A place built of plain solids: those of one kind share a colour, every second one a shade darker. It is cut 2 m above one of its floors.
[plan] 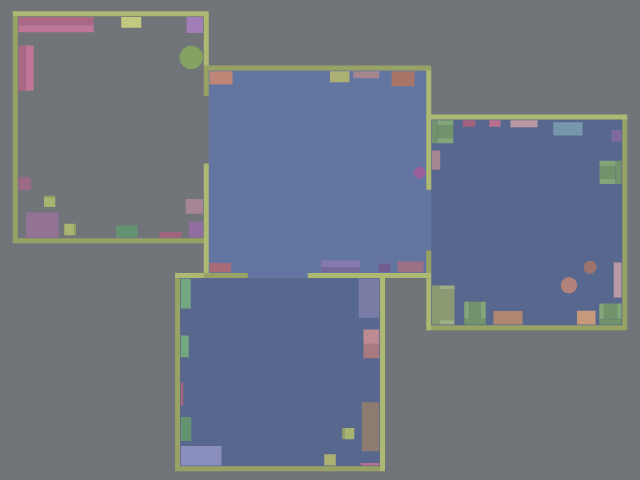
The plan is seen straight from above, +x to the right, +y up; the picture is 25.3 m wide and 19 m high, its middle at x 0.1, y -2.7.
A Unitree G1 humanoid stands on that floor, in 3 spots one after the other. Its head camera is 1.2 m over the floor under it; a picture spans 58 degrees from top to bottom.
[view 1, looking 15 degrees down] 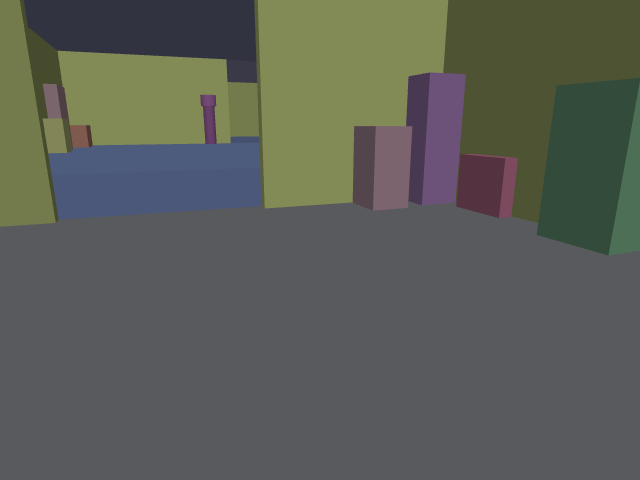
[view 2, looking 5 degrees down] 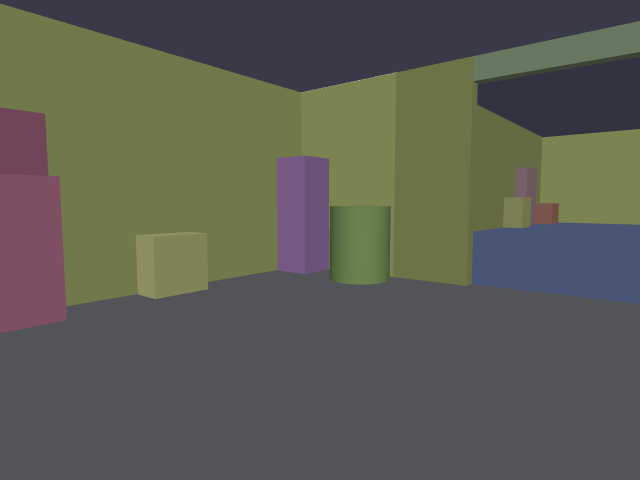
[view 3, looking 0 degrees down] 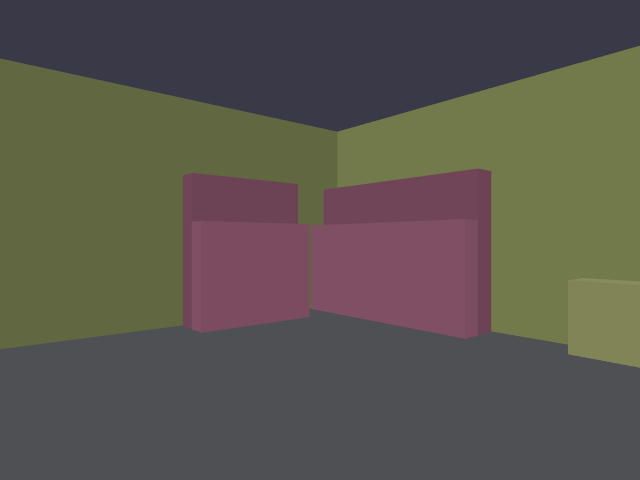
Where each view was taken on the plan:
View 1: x -10.64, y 1.82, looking -21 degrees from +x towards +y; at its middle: ground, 4.64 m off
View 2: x -10.60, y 0.79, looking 39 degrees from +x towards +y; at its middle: fridge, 7.50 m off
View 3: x -5.96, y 0.79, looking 140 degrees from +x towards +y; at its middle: kitchen_run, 7.36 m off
